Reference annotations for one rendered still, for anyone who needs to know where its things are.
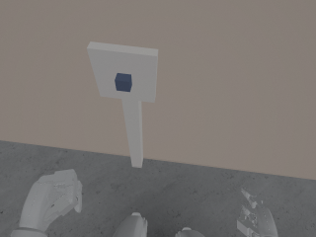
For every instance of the robot left forearm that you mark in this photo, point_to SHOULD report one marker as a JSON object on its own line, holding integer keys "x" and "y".
{"x": 27, "y": 232}

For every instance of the panel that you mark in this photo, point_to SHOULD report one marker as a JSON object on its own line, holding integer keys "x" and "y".
{"x": 107, "y": 60}

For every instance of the button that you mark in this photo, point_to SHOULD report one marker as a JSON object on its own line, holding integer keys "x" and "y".
{"x": 123, "y": 82}

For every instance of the robot shin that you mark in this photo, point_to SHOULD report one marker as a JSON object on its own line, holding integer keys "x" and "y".
{"x": 136, "y": 214}
{"x": 186, "y": 228}

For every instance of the left robot shin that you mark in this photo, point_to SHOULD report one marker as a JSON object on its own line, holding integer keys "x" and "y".
{"x": 136, "y": 214}

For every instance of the right robot hand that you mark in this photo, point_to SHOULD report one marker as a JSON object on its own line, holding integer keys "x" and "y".
{"x": 260, "y": 222}

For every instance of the left robot hand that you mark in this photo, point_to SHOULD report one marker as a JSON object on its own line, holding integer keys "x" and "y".
{"x": 61, "y": 190}

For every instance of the right robot shin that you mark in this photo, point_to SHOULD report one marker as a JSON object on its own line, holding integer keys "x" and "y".
{"x": 186, "y": 228}

